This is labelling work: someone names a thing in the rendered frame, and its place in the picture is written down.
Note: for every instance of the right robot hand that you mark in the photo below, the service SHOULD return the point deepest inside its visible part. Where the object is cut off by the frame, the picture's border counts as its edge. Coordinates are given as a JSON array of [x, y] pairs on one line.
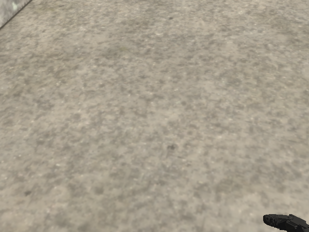
[[288, 223]]

